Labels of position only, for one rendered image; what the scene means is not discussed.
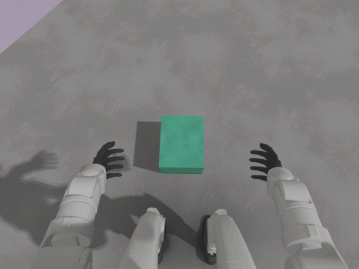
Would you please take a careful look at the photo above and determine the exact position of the robot right upper arm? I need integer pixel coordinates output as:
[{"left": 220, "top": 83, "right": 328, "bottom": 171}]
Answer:
[{"left": 284, "top": 254, "right": 347, "bottom": 269}]

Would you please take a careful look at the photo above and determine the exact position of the carton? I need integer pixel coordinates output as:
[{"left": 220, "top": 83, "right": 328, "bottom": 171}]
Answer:
[{"left": 159, "top": 115, "right": 204, "bottom": 174}]

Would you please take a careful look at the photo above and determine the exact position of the robot left thigh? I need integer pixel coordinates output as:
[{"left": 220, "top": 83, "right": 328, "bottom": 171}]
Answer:
[{"left": 118, "top": 213, "right": 165, "bottom": 269}]

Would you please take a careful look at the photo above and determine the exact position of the left robot forearm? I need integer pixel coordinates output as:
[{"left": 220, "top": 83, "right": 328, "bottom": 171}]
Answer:
[{"left": 28, "top": 164, "right": 107, "bottom": 269}]

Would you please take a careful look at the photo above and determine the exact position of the robot left upper arm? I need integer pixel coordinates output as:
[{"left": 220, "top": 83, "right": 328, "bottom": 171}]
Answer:
[{"left": 31, "top": 246, "right": 93, "bottom": 269}]

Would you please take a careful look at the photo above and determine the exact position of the robot left hand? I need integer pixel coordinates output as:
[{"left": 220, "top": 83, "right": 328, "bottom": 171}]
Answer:
[{"left": 93, "top": 141, "right": 125, "bottom": 179}]

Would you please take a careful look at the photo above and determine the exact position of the robot left foot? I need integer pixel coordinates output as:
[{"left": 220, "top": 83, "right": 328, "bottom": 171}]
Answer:
[{"left": 158, "top": 222, "right": 166, "bottom": 264}]

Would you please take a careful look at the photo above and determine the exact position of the right robot forearm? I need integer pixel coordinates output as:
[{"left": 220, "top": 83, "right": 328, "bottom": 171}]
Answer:
[{"left": 267, "top": 167, "right": 349, "bottom": 269}]

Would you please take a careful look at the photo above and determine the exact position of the robot right hand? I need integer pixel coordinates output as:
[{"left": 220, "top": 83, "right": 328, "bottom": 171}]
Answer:
[{"left": 249, "top": 143, "right": 282, "bottom": 182}]

